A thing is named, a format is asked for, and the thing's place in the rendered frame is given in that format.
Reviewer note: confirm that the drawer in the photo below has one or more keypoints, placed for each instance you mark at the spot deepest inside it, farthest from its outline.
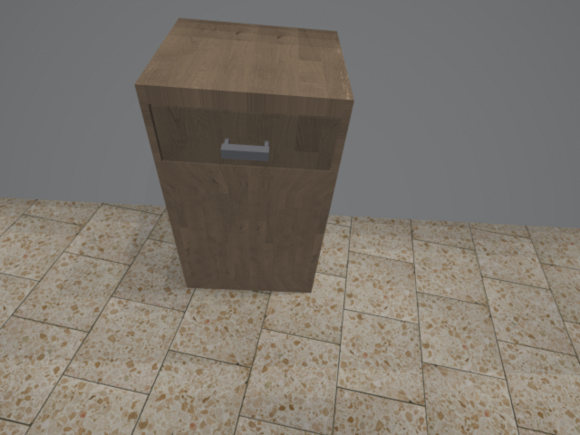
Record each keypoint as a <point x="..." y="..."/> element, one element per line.
<point x="196" y="135"/>

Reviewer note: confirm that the handle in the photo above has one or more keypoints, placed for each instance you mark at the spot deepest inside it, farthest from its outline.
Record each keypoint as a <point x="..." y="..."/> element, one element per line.
<point x="244" y="152"/>

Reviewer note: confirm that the cabinet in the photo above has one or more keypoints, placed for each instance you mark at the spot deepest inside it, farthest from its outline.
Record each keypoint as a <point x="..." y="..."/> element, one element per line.
<point x="240" y="227"/>

